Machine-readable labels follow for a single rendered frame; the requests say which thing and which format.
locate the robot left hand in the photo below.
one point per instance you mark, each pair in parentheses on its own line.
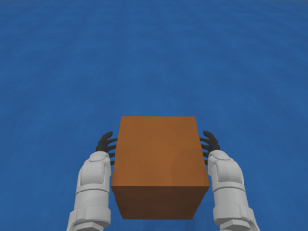
(102,145)

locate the carton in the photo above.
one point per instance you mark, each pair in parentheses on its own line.
(159,170)

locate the robot right forearm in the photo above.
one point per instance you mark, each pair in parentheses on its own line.
(231,211)

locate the robot right hand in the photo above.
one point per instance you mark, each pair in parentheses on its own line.
(212,144)

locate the robot left forearm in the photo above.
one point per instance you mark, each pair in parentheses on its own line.
(91,208)

